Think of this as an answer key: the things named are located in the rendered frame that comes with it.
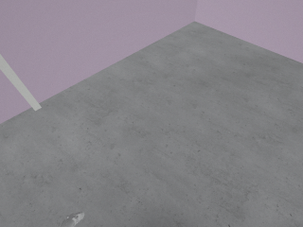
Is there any panel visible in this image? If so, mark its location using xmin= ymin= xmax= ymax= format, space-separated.
xmin=0 ymin=54 xmax=42 ymax=111

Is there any left robot hand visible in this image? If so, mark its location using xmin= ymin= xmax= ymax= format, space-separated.
xmin=59 ymin=212 xmax=85 ymax=227

